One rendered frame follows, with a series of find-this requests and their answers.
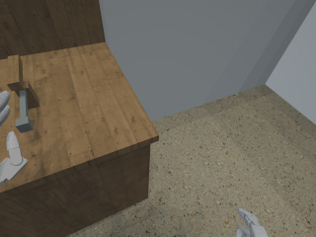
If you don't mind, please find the left robot hand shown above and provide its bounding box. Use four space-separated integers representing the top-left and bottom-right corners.
0 91 28 187

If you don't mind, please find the right robot hand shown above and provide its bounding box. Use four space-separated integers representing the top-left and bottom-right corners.
236 207 269 237

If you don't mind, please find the tap lever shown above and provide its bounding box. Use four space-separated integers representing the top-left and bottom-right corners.
15 90 34 133

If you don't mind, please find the counter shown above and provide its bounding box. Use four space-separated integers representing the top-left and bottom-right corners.
0 0 159 237

